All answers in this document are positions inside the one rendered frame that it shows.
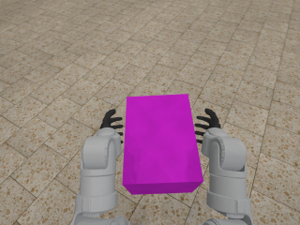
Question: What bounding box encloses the robot right forearm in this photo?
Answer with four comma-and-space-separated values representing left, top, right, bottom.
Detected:
201, 127, 254, 225

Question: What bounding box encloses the left robot hand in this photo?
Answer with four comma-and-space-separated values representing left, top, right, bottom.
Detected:
100, 109, 124, 143

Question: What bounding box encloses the carton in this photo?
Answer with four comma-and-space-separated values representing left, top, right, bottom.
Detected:
122, 94, 203, 195

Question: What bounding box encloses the robot left forearm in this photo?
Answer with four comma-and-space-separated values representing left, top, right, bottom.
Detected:
71, 127, 122, 225

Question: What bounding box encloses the right robot hand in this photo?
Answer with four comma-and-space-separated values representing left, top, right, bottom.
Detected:
194, 108, 221, 143

